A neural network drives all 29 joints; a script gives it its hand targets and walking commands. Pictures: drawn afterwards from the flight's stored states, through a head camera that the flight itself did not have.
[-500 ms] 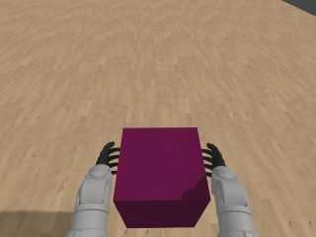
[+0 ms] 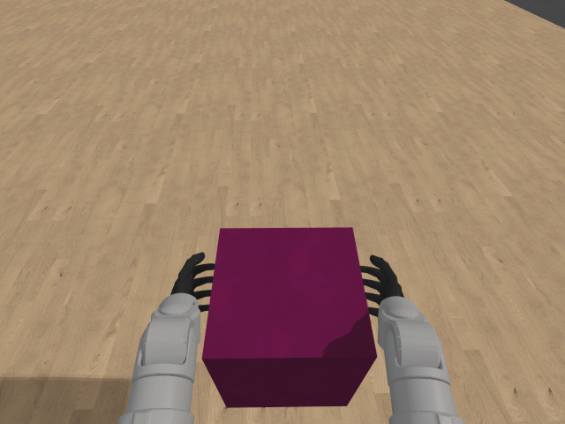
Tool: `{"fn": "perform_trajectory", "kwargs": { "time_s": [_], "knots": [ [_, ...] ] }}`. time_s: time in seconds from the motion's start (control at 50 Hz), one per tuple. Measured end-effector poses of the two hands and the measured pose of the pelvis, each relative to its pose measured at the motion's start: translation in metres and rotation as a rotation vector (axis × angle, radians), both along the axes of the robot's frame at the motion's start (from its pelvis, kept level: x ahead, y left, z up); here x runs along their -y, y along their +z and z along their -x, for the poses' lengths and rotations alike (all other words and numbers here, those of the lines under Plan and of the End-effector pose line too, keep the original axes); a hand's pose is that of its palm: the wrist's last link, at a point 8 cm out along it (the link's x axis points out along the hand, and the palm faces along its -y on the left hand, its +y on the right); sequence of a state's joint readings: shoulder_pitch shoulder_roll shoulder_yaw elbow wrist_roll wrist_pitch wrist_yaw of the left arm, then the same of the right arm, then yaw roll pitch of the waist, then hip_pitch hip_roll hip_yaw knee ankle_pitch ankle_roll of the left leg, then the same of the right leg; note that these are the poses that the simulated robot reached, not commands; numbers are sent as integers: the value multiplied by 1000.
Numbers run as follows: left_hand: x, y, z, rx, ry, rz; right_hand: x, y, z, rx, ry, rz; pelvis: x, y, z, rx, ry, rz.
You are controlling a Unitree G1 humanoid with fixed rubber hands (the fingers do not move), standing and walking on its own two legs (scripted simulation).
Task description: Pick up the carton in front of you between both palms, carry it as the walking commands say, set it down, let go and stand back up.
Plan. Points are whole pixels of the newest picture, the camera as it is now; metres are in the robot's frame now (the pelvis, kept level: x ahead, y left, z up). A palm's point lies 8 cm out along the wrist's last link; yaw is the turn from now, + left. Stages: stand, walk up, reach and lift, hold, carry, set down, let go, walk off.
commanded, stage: carry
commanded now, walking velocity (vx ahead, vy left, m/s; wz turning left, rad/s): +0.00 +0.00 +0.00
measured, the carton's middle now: (286, 321) +0.31 +0.00 -0.05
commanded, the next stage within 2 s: hold in 0.26 s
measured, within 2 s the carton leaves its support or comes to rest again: neither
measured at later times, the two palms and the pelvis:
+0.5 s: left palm (180, 318) +0.26 +0.15 +0.04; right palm (395, 318) +0.26 -0.15 +0.05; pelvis -0.02 +0.00 +0.01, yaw +0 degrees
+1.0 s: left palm (183, 307) +0.27 +0.15 +0.05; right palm (398, 315) +0.26 -0.15 +0.05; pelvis -0.03 +0.00 +0.00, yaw -2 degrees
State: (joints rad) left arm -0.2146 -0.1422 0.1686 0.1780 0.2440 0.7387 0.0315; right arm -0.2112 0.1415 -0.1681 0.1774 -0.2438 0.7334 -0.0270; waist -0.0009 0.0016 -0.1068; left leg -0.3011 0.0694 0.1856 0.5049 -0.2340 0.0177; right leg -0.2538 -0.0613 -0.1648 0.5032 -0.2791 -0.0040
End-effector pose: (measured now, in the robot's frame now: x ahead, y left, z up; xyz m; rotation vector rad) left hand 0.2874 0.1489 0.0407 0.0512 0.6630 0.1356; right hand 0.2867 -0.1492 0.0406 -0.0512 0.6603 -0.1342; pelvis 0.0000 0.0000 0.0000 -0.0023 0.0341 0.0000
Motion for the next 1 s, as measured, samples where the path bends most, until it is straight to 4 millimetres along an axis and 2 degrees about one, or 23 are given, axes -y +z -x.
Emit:
{"fn": "perform_trajectory", "kwargs": {
  "time_s": [0.26,0.4,0.68,0.88,1.0],
  "knots": [
    [0,0,5,0,1,0,0,0,5,0,-1,0,0,0,5,0,0,0],
    [0,1,19,-8,-3,-2,0,3,17,-12,16,18,1,8,12,114,6,-3],
    [0,12,33,9,-5,8,1,12,32,3,6,2,1,6,31,186,0,-3],
    [3,15,29,17,-20,25,5,15,35,8,-21,-7,-2,4,34,195,-19,-1],
    [4,13,15,14,5,43,3,12,22,4,-39,-20,-2,2,32,189,-29,-3]
  ]
}}
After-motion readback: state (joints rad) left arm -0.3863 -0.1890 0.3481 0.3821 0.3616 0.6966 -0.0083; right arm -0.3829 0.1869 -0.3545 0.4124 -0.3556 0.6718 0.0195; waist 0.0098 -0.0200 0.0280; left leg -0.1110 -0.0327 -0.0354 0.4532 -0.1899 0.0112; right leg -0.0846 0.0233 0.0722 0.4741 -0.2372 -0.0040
